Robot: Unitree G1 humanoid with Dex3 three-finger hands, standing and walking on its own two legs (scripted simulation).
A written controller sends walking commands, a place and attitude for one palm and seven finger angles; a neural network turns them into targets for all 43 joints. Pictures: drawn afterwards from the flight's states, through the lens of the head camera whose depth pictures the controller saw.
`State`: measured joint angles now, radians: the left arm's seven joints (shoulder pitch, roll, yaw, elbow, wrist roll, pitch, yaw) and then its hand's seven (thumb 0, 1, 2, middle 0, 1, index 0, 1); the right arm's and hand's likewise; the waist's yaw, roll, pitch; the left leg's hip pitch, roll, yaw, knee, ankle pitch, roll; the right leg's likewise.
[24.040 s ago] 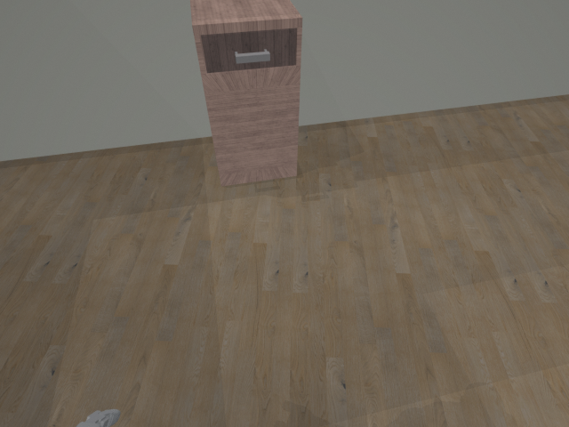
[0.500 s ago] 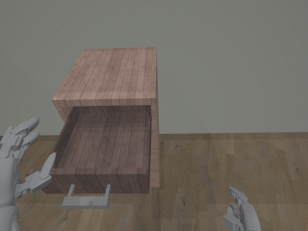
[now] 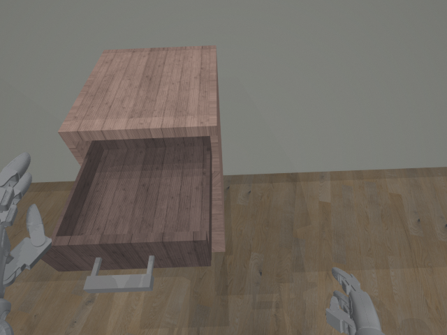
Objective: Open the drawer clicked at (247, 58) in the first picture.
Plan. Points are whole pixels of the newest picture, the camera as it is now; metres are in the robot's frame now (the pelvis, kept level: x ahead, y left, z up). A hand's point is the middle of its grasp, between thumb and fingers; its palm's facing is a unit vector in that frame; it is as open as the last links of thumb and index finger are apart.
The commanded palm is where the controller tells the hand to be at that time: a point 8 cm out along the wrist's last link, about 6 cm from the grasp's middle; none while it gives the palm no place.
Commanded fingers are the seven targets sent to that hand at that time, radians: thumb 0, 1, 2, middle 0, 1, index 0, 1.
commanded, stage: step back with the hand held close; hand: left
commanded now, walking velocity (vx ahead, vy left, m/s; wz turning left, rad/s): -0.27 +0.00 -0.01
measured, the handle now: (122, 272) +0.25 +0.25 -0.09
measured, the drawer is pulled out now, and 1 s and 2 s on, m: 0.30 0.30 0.30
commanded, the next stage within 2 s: stop stepping back and stand still in 1.18 s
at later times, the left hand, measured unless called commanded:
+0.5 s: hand (17, 286) +0.15 +0.26 +0.15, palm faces +0.37 -0.80 -0.48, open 7.4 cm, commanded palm +0.09 +0.30 +0.17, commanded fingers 0.00 0.90 0.90 -0.20 -0.30 -0.20 -0.30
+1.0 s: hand out of the picture +0.09 +0.20 +0.15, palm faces +0.24 -0.83 -0.50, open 7.4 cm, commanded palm +0.01 +0.26 +0.17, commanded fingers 0.00 0.90 0.90 -0.20 -0.30 -0.20 -0.30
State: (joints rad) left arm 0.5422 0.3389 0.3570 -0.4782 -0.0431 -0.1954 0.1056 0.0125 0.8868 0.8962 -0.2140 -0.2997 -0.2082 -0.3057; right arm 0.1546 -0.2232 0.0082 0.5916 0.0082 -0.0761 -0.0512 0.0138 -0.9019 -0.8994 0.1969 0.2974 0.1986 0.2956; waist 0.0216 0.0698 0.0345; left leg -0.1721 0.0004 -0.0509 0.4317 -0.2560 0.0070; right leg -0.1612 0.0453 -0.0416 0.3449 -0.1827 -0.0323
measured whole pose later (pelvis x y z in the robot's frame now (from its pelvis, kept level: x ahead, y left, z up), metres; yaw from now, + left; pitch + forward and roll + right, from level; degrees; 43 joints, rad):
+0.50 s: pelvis -0.04 +0.02 -0.02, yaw +0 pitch +1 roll +0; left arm 0.64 0.38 0.39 -0.63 -0.03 -0.17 0.15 0.01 0.89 0.90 -0.21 -0.30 -0.21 -0.30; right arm 0.15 -0.18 0.01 0.53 -0.01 -0.06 -0.06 0.01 -0.90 -0.90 0.20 0.30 0.20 0.30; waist 0.01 -0.02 0.03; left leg -0.35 -0.05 -0.02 0.59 -0.27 0.04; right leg -0.37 0.00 -0.02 0.58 -0.23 -0.01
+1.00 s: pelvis -0.13 -0.01 -0.01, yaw -3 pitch +4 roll -1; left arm 0.62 0.41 0.39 -0.66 -0.05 -0.20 0.13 0.01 0.89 0.90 -0.21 -0.30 -0.21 -0.30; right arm 0.10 -0.15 0.02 0.61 -0.01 -0.12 -0.02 0.01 -0.90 -0.90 0.20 0.30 0.20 0.30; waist -0.01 0.00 0.05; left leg -0.44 0.06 0.02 0.53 -0.16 -0.02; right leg -0.25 0.01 -0.04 0.50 -0.35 0.00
